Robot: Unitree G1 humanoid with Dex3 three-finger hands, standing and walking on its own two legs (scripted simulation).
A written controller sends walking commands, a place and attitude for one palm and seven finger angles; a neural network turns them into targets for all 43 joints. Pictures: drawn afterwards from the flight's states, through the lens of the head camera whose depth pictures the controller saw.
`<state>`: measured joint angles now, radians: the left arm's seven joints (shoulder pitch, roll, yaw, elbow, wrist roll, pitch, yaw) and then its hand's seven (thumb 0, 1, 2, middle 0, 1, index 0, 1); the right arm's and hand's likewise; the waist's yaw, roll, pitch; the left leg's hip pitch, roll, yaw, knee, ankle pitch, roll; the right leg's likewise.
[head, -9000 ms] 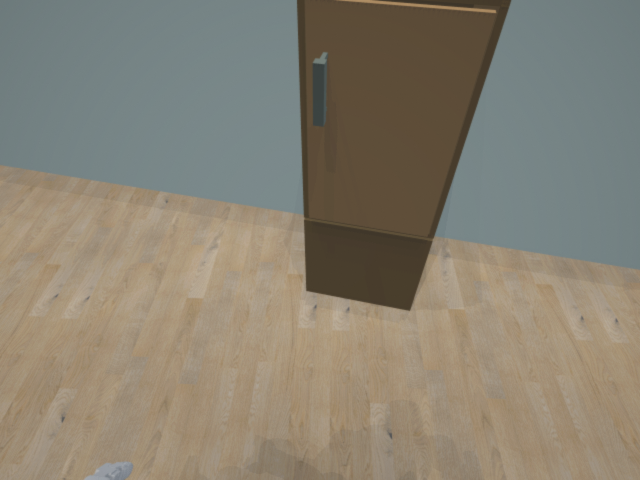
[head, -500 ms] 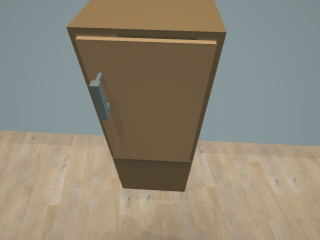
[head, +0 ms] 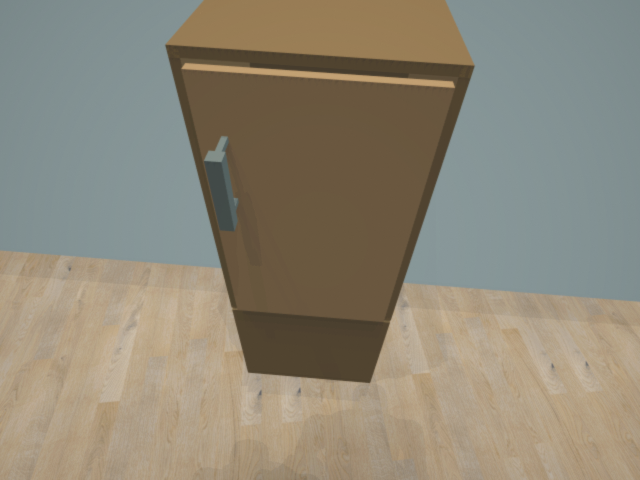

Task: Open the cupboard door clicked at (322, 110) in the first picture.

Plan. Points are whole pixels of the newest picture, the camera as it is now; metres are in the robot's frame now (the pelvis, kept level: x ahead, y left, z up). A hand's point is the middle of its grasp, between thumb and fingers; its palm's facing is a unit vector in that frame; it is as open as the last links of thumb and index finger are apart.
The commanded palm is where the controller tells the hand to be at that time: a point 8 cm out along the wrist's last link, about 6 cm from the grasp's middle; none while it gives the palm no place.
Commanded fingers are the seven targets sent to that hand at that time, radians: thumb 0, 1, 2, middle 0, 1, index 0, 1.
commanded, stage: come to a stop and stand still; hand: left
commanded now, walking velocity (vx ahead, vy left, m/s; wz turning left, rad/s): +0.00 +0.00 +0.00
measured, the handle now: (225, 184) +0.51 +0.19 +0.08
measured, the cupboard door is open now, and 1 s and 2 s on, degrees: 0 0 0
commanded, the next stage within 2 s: look again from close up in 0.86 s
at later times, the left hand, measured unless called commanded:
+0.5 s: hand out of the picture +0.01 +0.13 -0.18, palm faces +0.04 -0.99 -0.14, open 7.4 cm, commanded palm none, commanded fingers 0.00 0.90 0.90 -0.20 -0.30 -0.20 -0.30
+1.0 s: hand out of the picture +0.01 +0.13 -0.17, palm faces +0.03 -0.98 -0.19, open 7.4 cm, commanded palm none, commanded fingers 0.00 0.90 0.90 -0.20 -0.30 -0.20 -0.30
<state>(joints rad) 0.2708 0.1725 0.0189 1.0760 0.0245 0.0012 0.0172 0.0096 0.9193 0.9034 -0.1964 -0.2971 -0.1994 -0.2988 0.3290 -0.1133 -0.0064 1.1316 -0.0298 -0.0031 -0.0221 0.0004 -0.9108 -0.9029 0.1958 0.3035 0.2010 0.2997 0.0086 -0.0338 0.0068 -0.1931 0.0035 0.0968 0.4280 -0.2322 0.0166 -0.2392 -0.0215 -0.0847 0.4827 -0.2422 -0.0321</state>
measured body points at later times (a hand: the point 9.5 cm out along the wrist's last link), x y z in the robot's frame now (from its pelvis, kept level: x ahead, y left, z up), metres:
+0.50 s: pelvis +0.04 -0.02 +0.00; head +0.05 -0.02 +0.45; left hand +0.01 +0.18 -0.16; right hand +0.02 -0.22 -0.16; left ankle +0.00 +0.11 -0.74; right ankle +0.01 -0.09 -0.74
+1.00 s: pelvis +0.02 -0.03 +0.00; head +0.03 -0.03 +0.45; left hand +0.01 +0.19 -0.16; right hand +0.01 -0.24 -0.17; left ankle +0.00 +0.11 -0.74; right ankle +0.01 -0.10 -0.74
